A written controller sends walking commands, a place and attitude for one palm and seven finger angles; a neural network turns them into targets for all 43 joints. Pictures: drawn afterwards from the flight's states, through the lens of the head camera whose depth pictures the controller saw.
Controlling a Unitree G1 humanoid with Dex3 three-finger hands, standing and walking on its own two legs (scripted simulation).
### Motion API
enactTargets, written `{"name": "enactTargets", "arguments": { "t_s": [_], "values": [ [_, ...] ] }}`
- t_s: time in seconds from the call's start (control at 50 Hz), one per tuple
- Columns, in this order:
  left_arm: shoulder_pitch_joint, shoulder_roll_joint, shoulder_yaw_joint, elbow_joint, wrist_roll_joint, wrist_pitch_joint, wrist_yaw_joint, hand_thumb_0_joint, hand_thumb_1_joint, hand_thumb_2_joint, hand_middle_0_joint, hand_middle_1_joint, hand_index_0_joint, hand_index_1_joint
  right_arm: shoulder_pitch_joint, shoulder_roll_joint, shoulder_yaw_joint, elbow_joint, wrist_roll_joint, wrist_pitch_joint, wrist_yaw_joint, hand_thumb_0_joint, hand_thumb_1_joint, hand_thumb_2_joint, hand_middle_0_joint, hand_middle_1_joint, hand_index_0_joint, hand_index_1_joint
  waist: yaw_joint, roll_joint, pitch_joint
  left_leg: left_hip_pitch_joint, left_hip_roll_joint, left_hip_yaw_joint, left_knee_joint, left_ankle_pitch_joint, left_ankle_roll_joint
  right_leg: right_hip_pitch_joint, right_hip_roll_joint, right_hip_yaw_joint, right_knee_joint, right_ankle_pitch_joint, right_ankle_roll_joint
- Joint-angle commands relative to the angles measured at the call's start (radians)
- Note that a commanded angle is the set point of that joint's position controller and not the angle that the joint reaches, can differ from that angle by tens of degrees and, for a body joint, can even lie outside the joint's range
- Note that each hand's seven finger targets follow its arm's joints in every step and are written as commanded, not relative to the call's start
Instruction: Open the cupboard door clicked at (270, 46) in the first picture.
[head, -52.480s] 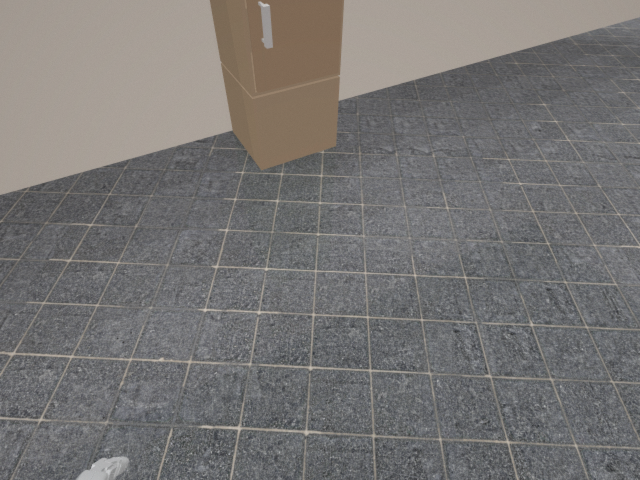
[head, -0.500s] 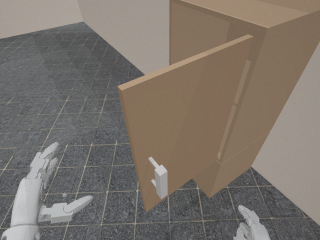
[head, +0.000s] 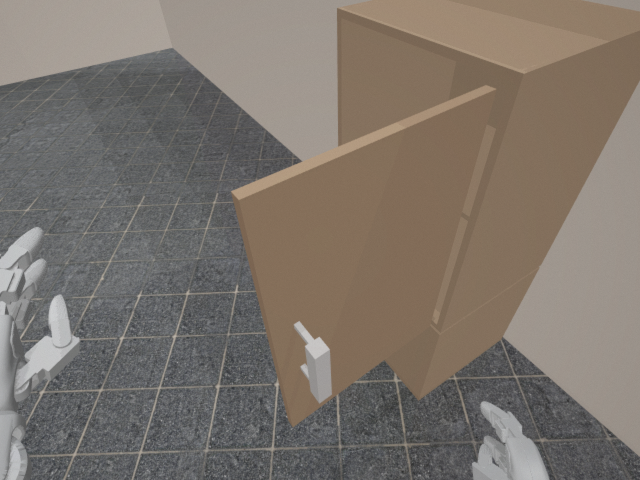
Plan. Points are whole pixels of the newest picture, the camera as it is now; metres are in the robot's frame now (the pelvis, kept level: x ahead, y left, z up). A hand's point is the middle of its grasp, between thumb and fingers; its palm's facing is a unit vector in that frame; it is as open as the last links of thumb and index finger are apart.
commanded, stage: draw the hand back to the body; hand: left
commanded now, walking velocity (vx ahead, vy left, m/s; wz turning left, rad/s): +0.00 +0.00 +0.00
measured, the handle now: (311, 361) +0.32 +0.06 -0.08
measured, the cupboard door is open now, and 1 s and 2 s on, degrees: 93 93 93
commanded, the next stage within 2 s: step back with the hand held close in 0.20 s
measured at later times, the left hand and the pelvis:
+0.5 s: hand (75, 341) +0.19 +0.27 +0.16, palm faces +0.43 -0.78 -0.45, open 7.4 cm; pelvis -0.01 +0.00 +0.00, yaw -1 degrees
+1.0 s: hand (10, 409) +0.13 +0.29 +0.15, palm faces +0.45 -0.76 -0.47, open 7.4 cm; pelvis -0.08 +0.03 -0.02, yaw -1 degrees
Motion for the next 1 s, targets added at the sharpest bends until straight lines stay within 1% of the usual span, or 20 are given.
{"name": "enactTargets", "arguments": {
  "t_s": [0.0, 0.04, 0.12, 0.22, 0.28, 0.3, 0.32, 0.34, 0.38, 0.4, 0.52, 0.56, 0.58, 0.6, 0.68, 0.7, 0.84, 0.92, 0.96, 0.98],
  "values": [
    [-0.102, 0.213, 0.120, -0.212, 0.010, -0.067, 0.019, 0.000, 0.900, 0.900, -0.200, -0.300, -0.200, -0.300, -0.134, -0.092, -0.035, -0.159, -0.002, -0.057, -0.016, 0.000, -0.900, -0.900, 0.200, 0.300, 0.200, 0.300, 0.005, -0.026, -0.062, -0.069, 0.040, -0.006, -0.100, 0.210, -0.012, 0.099, -0.028, 0.021, -0.084, 0.126, 0.002],
    [-0.101, 0.206, 0.115, -0.223, 0.012, -0.070, 0.021, 0.000, 0.900, 0.900, -0.200, -0.300, -0.200, -0.300, -0.136, -0.083, -0.032, -0.156, -0.001, -0.063, -0.018, 0.000, -0.900, -0.900, 0.200, 0.300, 0.200, 0.300, 0.004, 0.012, -0.059, -0.061, 0.037, -0.003, -0.104, 0.197, -0.013, 0.096, -0.030, 0.024, -0.089, 0.117, 0.001],
    [-0.106, 0.204, 0.117, -0.220, 0.012, -0.074, 0.023, 0.000, 0.900, 0.900, -0.200, -0.300, -0.200, -0.300, -0.140, -0.081, -0.032, -0.147, -0.003, -0.072, -0.019, 0.000, -0.900, -0.900, 0.200, 0.300, 0.200, 0.300, 0.004, 0.010, -0.044, -0.059, 0.034, -0.002, -0.111, 0.200, -0.014, 0.102, -0.029, 0.028, -0.103, 0.119, 0.001],
    [-0.091, 0.179, 0.098, -0.169, 0.009, -0.072, 0.016, 0.000, 0.900, 0.900, -0.200, -0.300, -0.200, -0.300, -0.143, -0.083, -0.036, -0.141, -0.004, -0.071, -0.017, 0.000, -0.900, -0.900, 0.200, 0.300, 0.200, 0.300, 0.001, -0.043, -0.013, -0.057, 0.037, 0.000, -0.119, 0.176, -0.009, 0.089, -0.027, 0.029, -0.124, 0.085, 0.006],
    [-0.096, 0.184, 0.103, -0.176, 0.008, -0.076, 0.015, 0.000, 0.900, 0.900, -0.200, -0.300, -0.200, -0.300, -0.145, -0.082, -0.039, -0.140, -0.003, -0.071, -0.015, 0.000, -0.900, -0.900, 0.200, 0.300, 0.200, 0.300, 0.004, -0.025, -0.029, -0.046, 0.035, 0.005, -0.121, 0.168, -0.006, 0.095, -0.028, 0.034, -0.131, 0.075, 0.007],
    [-0.167, 0.208, 0.109, -0.231, 0.010, -0.083, 0.018, 0.000, 0.900, 0.900, -0.200, -0.300, -0.200, -0.300, -0.155, -0.085, -0.036, -0.140, -0.004, -0.075, -0.016, 0.000, -0.900, -0.900, 0.200, 0.300, 0.200, 0.300, 0.003, -0.003, -0.045, -0.036, 0.032, 0.002, -0.120, 0.172, -0.006, 0.103, -0.030, 0.037, -0.135, 0.081, 0.004],
    [-0.238, 0.325, 0.243, -0.260, 0.035, -0.124, 0.035, 0.000, 0.900, 0.900, -0.200, -0.300, -0.200, -0.300, -0.118, -0.118, -0.042, -0.169, -0.009, -0.051, -0.026, 0.000, -0.900, -0.900, 0.200, 0.300, 0.200, 0.300, -0.051, -0.067, 0.038, -0.108, 0.046, -0.044, -0.093, 0.105, 0.003, 0.025, -0.062, 0.156, -0.184, 0.135, 0.001],
    [-0.131, 0.240, 0.187, -0.169, 0.036, -0.123, 0.026, 0.000, 0.900, 0.900, -0.200, -0.300, -0.200, -0.300, -0.112, -0.111, -0.050, -0.150, -0.015, -0.034, -0.025, 0.000, -0.900, -0.900, 0.200, 0.300, 0.200, 0.300, -0.057, -0.117, 0.006, -0.089, 0.041, -0.044, -0.057, 0.087, 0.007, 0.011, -0.094, 0.180, -0.198, 0.128, -0.003],
    [-0.045, 0.190, 0.138, -0.158, 0.041, -0.126, 0.019, 0.000, 0.900, 0.900, -0.200, -0.300, -0.200, -0.300, -0.111, -0.109, -0.054, -0.162, -0.015, -0.009, -0.015, 0.000, -0.900, -0.900, 0.200, 0.300, 0.200, 0.300, -0.061, -0.118, -0.029, -0.078, 0.040, -0.030, -0.032, 0.104, 0.004, -0.007, -0.115, 0.187, -0.203, 0.124, -0.006],
    [-0.037, 0.195, 0.142, -0.173, 0.043, -0.134, 0.023, 0.000, 0.900, 0.900, -0.200, -0.300, -0.200, -0.300, -0.113, -0.115, -0.057, -0.163, -0.018, -0.003, -0.016, 0.000, -0.900, -0.900, 0.200, 0.300, 0.200, 0.300, -0.059, -0.065, -0.046, -0.087, 0.043, -0.032, -0.043, 0.132, 0.001, 0.012, -0.119, 0.170, -0.184, 0.160, -0.010],
    [0.030, 0.245, 0.185, -0.259, 0.040, -0.140, 0.043, 0.000, 0.900, 0.900, -0.200, -0.300, -0.200, -0.300, -0.117, -0.115, -0.066, -0.201, -0.006, 0.035, -0.023, 0.000, -0.900, -0.900, 0.200, 0.300, 0.200, 0.300, -0.054, -0.038, -0.154, -0.142, 0.090, -0.054, -0.088, 0.360, -0.007, 0.134, -0.074, 0.098, -0.026, 0.421, 0.008],
    [0.048, 0.258, 0.198, -0.297, 0.039, -0.143, 0.044, 0.000, 0.900, 0.900, -0.200, -0.300, -0.200, -0.300, -0.122, -0.114, -0.068, -0.217, -0.002, 0.042, -0.022, 0.000, -0.900, -0.900, 0.200, 0.300, 0.200, 0.300, -0.052, -0.011, -0.179, -0.173, 0.096, -0.054, -0.086, 0.366, -0.003, 0.156, -0.064, 0.094, 0.015, 0.450, 0.013],
    [0.061, 0.263, 0.209, -0.297, 0.039, -0.142, 0.046, 0.000, 0.900, 0.900, -0.200, -0.300, -0.200, -0.300, -0.121, -0.112, -0.069, -0.223, -0.002, 0.046, -0.023, 0.000, -0.900, -0.900, 0.200, 0.300, 0.200, 0.300, -0.051, -0.022, -0.176, -0.201, 0.098, -0.058, -0.092, 0.353, 0.000, 0.167, -0.058, 0.091, 0.030, 0.451, 0.016],
    [0.065, 0.270, 0.217, -0.308, 0.040, -0.143, 0.047, 0.000, 0.900, 0.900, -0.200, -0.300, -0.200, -0.300, -0.125, -0.116, -0.071, -0.224, -0.002, 0.047, -0.024, 0.000, -0.900, -0.900, 0.200, 0.300, 0.200, 0.300, -0.048, 0.002, -0.173, -0.233, 0.099, -0.066, -0.095, 0.333, 0.003, 0.182, -0.057, 0.090, 0.043, 0.447, 0.016],
    [0.094, 0.256, 0.223, -0.300, 0.044, -0.148, 0.050, 0.000, 0.900, 0.900, -0.200, -0.300, -0.200, -0.300, -0.110, -0.121, -0.076, -0.234, -0.002, 0.048, -0.021, 0.000, -0.900, -0.900, 0.200, 0.300, 0.200, 0.300, -0.054, -0.009, -0.146, -0.348, 0.113, -0.080, -0.109, 0.197, 0.020, 0.196, -0.045, 0.100, 0.088, 0.405, 0.021],
    [0.098, 0.253, 0.225, -0.295, 0.047, -0.149, 0.051, 0.000, 0.900, 0.900, -0.200, -0.300, -0.200, -0.300, -0.114, -0.125, -0.078, -0.232, -0.005, 0.047, -0.022, 0.000, -0.900, -0.900, 0.200, 0.300, 0.200, 0.300, -0.053, 0.016, -0.134, -0.397, 0.118, -0.087, -0.118, 0.149, 0.027, 0.214, -0.044, 0.098, 0.100, 0.393, 0.023],
    [0.046, 0.227, 0.209, -0.295, 0.070, -0.161, 0.060, 0.000, 0.900, 0.900, -0.200, -0.300, -0.200, -0.300, -0.084, -0.134, -0.076, -0.235, -0.011, 0.028, -0.027, 0.000, -0.900, -0.900, 0.200, 0.300, 0.200, 0.300, -0.072, -0.038, -0.043, -0.620, 0.119, -0.121, -0.132, -0.289, 0.060, 0.185, -0.043, 0.140, 0.123, 0.142, 0.019],
    [-0.009, 0.232, 0.216, -0.338, 0.085, -0.176, 0.067, 0.000, 0.900, 0.900, -0.200, -0.300, -0.200, -0.300, -0.072, -0.136, -0.074, -0.232, -0.016, 0.010, -0.033, 0.000, -0.900, -0.900, 0.200, 0.300, 0.200, 0.300, -0.075, -0.002, -0.038, -0.685, 0.138, -0.154, -0.158, -0.405, 0.074, 0.184, -0.022, 0.125, 0.175, 0.048, 0.023],
    [-0.031, 0.227, 0.222, -0.333, 0.092, -0.181, 0.067, 0.000, 0.900, 0.900, -0.200, -0.300, -0.200, -0.300, -0.069, -0.138, -0.073, -0.228, -0.017, 0.001, -0.033, 0.000, -0.900, -0.900, 0.200, 0.300, 0.200, 0.300, -0.072, 0.053, -0.029, -0.764, 0.172, -0.179, -0.199, -0.460, 0.090, 0.236, 0.003, 0.103, 0.263, 0.059, 0.033],
    [-0.047, 0.225, 0.222, -0.336, 0.095, -0.185, 0.067, 0.000, 0.900, 0.900, -0.200, -0.300, -0.200, -0.300, -0.069, -0.134, -0.073, -0.226, -0.018, -0.004, -0.032, 0.000, -0.900, -0.900, 0.200, 0.300, 0.200, 0.300, -0.071, 0.053, -0.031, -0.791, 0.185, -0.191, -0.209, -0.465, 0.095, 0.260, 0.013, 0.089, 0.300, 0.085, 0.037]
  ]
}}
